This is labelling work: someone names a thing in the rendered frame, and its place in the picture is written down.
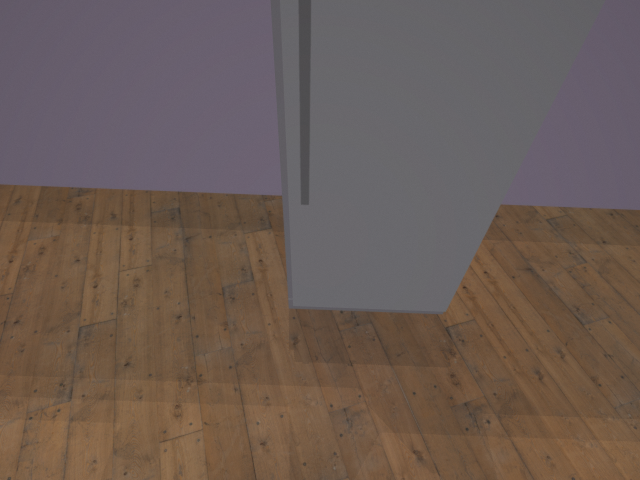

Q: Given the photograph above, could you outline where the fridge door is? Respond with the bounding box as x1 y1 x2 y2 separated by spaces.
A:
280 0 605 312

